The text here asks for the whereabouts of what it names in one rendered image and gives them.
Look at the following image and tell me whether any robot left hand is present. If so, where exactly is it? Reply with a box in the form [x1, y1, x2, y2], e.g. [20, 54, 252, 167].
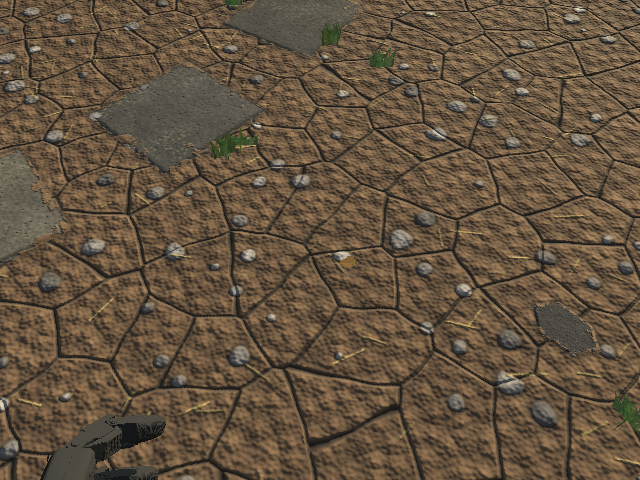
[40, 414, 166, 480]

